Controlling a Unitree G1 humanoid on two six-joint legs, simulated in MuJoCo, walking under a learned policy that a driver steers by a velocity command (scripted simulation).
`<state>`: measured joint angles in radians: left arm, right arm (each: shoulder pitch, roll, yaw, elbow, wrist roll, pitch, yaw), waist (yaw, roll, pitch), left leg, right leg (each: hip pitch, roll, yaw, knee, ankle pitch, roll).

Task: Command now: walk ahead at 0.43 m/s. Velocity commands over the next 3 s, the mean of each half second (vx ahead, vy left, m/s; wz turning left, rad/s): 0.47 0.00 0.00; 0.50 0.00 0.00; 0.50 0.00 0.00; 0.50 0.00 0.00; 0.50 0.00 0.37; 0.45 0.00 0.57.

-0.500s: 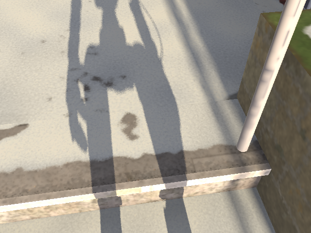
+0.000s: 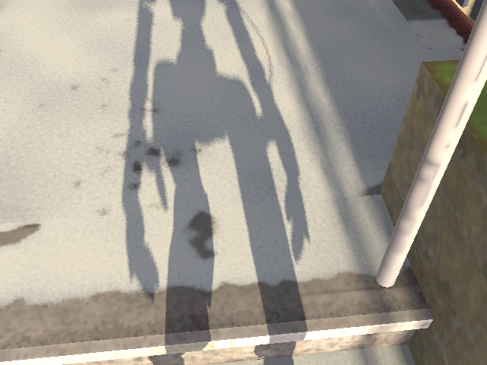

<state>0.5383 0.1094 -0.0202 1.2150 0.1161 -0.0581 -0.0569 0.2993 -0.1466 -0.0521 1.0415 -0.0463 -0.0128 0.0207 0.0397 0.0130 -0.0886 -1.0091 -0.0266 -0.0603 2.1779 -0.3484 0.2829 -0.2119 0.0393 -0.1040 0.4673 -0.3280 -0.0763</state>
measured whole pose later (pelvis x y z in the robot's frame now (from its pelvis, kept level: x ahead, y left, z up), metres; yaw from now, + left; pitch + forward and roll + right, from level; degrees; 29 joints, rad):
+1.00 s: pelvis +0.48 -0.01 +0.26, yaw +1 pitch +7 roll -3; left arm 0.13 0.18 0.01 0.98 0.05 -0.06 -0.04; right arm 0.35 -0.22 0.01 1.09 -0.05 -0.09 0.10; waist 0.02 0.06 -0.11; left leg -0.66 -0.01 -0.16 1.65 -0.01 0.14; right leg -0.78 0.05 -0.18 1.09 -0.44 -0.11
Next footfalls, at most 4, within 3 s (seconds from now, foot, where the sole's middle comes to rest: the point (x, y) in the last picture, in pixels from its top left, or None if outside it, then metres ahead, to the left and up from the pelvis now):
0.22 left None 0.25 0.11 -0.60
0.84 right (303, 283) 0.60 -0.08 -0.42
1.52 left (206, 177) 0.92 0.17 -0.42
2.20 right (274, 101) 1.27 -0.02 -0.42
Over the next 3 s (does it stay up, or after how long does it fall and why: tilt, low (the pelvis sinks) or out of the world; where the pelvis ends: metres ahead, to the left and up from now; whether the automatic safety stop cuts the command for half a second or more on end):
stays up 1.44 0.25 0.36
